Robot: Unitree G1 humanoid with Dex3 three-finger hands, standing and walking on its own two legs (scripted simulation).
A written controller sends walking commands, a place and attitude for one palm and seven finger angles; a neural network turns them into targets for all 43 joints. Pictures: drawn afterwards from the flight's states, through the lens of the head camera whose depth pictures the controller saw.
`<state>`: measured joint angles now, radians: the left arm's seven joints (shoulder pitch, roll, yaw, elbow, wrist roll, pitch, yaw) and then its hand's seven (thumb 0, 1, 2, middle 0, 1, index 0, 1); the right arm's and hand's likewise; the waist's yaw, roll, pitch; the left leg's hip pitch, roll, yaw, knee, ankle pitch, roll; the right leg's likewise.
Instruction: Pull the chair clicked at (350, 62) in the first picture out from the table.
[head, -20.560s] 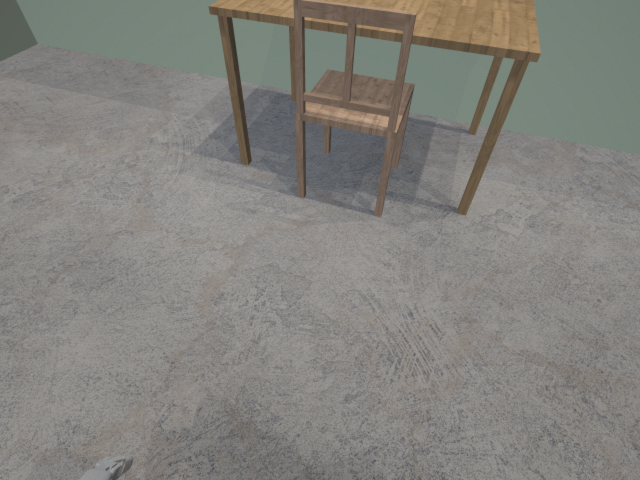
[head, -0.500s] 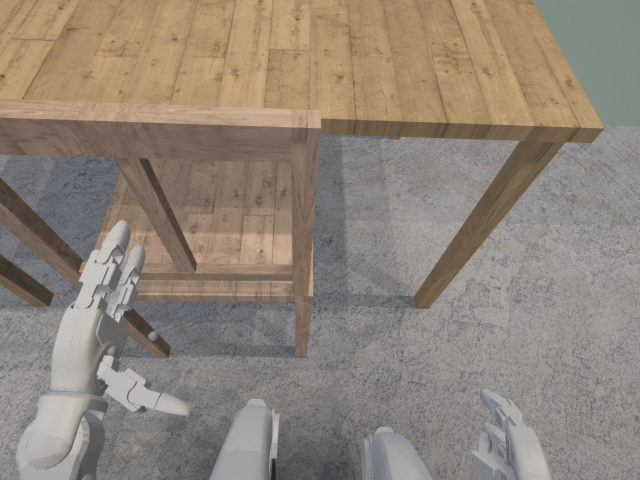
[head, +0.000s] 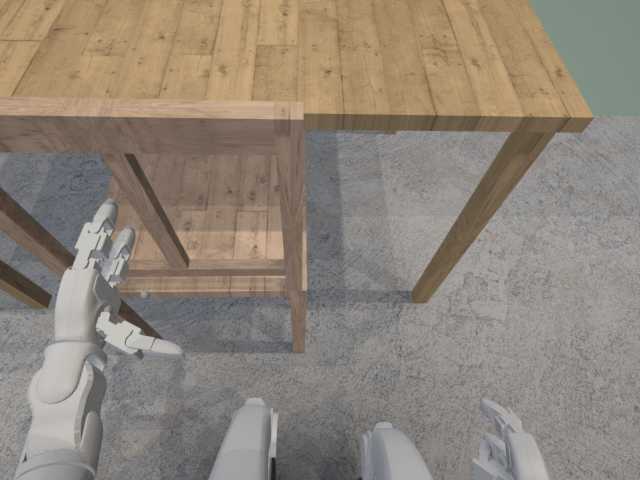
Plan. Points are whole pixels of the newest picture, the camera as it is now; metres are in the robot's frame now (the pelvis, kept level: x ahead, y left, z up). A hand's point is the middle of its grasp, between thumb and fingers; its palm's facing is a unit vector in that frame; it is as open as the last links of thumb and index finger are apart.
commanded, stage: push the fingers through the gap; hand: left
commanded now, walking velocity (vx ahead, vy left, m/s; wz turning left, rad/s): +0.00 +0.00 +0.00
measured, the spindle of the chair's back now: (154, 218) +0.43 +0.24 +0.02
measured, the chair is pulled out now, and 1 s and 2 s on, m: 0.00 0.00 0.00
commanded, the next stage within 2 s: hook a spindle and tug to test in 1.12 s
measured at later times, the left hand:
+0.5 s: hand (147, 253) +0.37 +0.23 +0.04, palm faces +0.07 -1.00 -0.04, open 16.9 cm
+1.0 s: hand (163, 236) +0.40 +0.22 +0.03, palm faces +0.08 -1.00 -0.04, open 16.9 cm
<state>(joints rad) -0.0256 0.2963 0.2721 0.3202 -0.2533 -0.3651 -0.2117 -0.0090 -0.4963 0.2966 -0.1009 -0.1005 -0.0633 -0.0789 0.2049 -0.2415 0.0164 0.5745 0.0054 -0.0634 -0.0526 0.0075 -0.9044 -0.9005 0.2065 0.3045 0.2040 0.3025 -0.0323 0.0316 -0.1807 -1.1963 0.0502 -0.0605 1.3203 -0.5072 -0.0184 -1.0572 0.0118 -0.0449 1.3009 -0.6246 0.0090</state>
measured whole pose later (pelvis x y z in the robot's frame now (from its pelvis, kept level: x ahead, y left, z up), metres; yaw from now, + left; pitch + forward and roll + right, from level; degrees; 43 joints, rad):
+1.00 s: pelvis +0.00 +0.01 +0.00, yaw -1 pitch +24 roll -3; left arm -0.34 0.35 0.34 0.66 -0.21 -0.42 -0.22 -0.01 -0.50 0.30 -0.06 -0.08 -0.06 -0.08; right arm 0.26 -0.24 0.01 0.61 0.00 0.01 -0.03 0.01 -0.91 -0.90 0.21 0.30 0.20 0.30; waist -0.08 0.03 -0.17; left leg -1.21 0.06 -0.03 1.29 -0.50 -0.01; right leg -1.08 0.02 -0.02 1.27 -0.61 0.02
